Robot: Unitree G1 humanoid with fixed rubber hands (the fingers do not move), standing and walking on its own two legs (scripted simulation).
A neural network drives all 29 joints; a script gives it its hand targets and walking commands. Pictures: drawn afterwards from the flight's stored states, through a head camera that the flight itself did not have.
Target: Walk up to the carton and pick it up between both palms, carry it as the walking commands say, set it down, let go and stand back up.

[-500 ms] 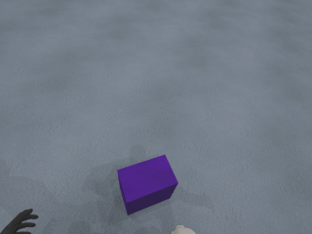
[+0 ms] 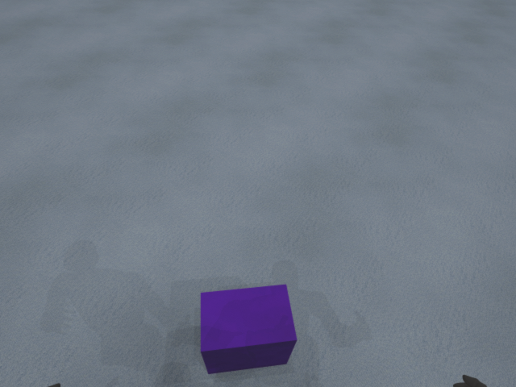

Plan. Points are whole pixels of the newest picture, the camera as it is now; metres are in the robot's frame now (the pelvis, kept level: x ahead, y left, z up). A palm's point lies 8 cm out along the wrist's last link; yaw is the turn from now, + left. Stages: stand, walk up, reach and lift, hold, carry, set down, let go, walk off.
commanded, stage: walk up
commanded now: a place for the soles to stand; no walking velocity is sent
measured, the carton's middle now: (246, 330) +0.42 +0.03 -0.60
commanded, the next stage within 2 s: none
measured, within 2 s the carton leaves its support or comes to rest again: neither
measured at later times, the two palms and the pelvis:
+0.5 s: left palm out of the picture +0.09 +0.34 -0.06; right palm out of the picture +0.17 -0.32 -0.07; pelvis +0.01 -0.01 +0.02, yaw +8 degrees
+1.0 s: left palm out of the picture +0.06 +0.35 -0.07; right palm (462, 371) +0.19 -0.31 -0.05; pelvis +0.01 +0.00 +0.03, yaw +10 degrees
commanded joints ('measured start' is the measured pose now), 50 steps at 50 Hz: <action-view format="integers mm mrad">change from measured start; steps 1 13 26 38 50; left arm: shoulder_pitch -21 -103 -180 -207 -213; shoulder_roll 258 211 166 178 179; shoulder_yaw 52 12 -5 -5 -1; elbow -47 14 77 154 186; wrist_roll -5 -20 -25 -18 -14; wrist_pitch -36 -46 -27 -27 -21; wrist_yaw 15 34 27 22 20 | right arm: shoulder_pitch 6 -75 -138 -160 -173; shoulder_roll -172 -167 -182 -170 -170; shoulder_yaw -50 -36 -22 -14 -14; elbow -38 35 97 140 154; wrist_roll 12 17 1 3 1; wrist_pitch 16 14 17 28 36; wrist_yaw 4 32 38 43 44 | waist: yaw -12 -6 7 -3 2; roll -58 -61 80 57 41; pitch -42 -102 -87 -109 -107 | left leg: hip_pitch -54 108 17 58 60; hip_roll -14 35 91 60 45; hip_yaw -20 -30 -216 -152 -143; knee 153 -150 -366 -353 -357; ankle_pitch -155 364 271 325 345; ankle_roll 13 60 103 70 61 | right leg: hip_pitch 33 141 219 264 291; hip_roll -346 -190 -83 -128 -143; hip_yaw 478 118 16 12 7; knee -393 -312 -251 -341 -367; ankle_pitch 121 149 -34 43 53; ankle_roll -256 -104 -60 -73 -77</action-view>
